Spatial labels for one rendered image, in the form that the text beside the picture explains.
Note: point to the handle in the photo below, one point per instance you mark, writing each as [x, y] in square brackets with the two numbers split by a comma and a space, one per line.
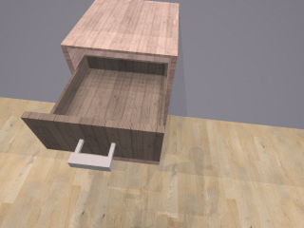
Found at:
[92, 162]

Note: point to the cabinet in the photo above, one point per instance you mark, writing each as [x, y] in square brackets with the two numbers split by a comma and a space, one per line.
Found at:
[128, 29]

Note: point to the drawer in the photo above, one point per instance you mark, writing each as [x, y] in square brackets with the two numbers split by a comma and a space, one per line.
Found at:
[107, 100]

